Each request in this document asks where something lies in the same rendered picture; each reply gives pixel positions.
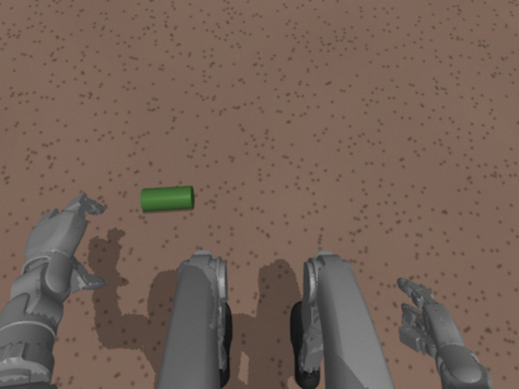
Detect left robot arm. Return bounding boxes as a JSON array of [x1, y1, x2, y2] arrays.
[[0, 252, 74, 389]]

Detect left robot foot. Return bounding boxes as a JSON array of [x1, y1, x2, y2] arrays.
[[219, 302, 233, 388]]

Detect right robot arm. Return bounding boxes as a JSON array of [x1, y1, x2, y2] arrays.
[[435, 344, 493, 389]]

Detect right robot foot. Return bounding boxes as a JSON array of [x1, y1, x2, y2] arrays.
[[290, 301, 320, 389]]

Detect right robot hand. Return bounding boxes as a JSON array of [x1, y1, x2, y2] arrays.
[[397, 278, 465, 358]]

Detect can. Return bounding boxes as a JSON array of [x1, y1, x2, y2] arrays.
[[140, 186, 195, 212]]

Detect left robot hand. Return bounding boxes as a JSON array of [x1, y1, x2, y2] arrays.
[[24, 193, 107, 293]]

